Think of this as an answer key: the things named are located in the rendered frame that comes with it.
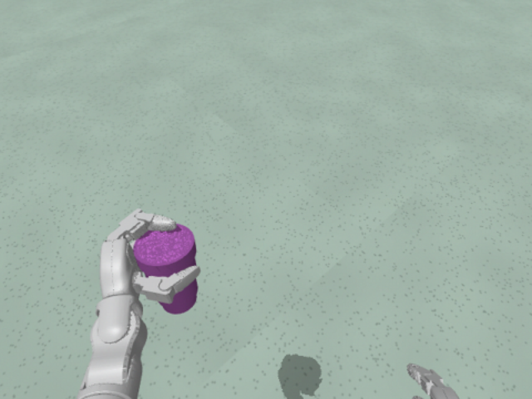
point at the right robot hand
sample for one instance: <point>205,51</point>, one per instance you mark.
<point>430,382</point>

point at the left robot hand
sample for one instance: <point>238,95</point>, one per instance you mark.
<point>119,271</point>

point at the cup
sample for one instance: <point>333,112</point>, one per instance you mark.
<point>163,253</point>

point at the left robot arm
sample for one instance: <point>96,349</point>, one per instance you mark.
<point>117,338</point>

